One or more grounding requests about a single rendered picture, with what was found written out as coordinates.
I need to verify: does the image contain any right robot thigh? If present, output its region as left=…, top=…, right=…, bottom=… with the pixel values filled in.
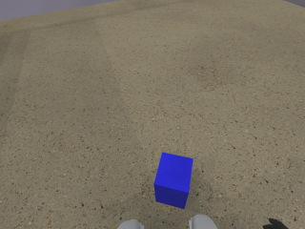
left=189, top=215, right=218, bottom=229

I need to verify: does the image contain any right robot hand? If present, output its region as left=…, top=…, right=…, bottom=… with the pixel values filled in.
left=262, top=218, right=289, bottom=229

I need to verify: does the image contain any carton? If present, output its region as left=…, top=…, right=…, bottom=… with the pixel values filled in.
left=153, top=152, right=193, bottom=209

